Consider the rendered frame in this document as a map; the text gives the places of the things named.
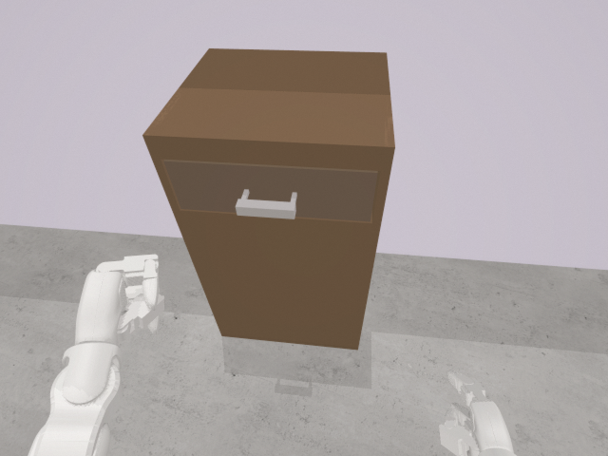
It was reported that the drawer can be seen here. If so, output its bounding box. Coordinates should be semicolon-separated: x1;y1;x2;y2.
164;160;378;221

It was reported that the robot left hand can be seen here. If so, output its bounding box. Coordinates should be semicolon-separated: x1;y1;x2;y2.
75;255;164;347

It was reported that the handle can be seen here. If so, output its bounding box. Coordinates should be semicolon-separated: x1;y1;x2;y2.
236;189;297;219

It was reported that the robot right hand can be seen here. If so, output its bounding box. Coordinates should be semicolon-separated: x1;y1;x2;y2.
439;370;514;456

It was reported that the robot left forearm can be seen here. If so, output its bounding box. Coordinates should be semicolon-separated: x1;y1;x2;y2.
28;341;124;456

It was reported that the cabinet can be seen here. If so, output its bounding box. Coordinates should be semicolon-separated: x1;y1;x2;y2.
142;48;395;350

